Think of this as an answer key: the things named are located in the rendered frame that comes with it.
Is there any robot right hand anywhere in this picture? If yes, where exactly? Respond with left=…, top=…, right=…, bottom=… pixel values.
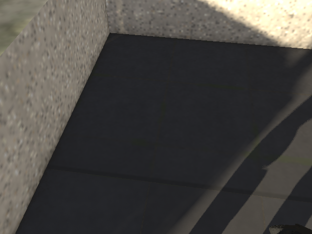
left=269, top=223, right=312, bottom=234

